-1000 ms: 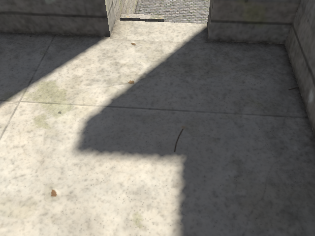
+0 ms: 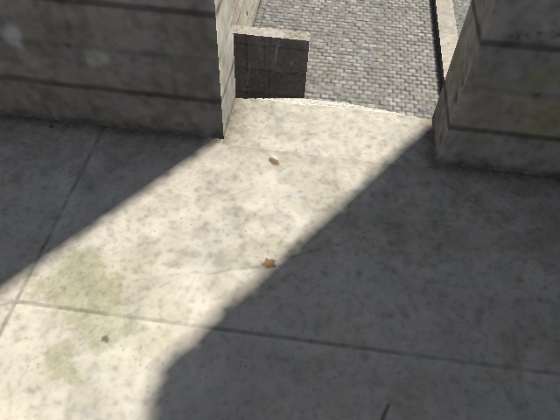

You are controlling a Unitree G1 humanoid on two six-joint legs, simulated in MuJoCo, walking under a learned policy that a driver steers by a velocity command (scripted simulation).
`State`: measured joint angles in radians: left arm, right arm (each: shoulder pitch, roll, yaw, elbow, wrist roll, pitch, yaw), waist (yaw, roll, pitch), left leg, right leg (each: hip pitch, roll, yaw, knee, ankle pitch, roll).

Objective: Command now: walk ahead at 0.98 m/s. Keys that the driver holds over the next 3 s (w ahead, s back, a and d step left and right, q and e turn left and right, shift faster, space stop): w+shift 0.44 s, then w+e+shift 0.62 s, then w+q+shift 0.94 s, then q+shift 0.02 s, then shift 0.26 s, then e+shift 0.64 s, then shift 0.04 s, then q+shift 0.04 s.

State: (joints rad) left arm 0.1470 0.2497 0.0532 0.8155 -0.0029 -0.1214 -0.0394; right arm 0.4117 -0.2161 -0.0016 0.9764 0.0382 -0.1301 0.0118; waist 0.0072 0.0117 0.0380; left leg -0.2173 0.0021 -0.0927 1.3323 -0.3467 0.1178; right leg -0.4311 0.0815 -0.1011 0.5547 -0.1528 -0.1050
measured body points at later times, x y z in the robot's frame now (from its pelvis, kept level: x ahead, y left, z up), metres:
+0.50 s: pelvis +0.47 +0.08 +0.01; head +0.49 +0.08 +0.45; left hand +0.52 +0.34 -0.13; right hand +0.56 -0.19 -0.11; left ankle +0.55 +0.16 -0.72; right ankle +0.30 -0.07 -0.59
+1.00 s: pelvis +0.91 +0.01 -0.01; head +0.92 +0.01 +0.44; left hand +1.07 +0.25 -0.13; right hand +0.96 -0.27 -0.11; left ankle +0.83 +0.21 -0.57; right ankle +0.97 -0.03 -0.72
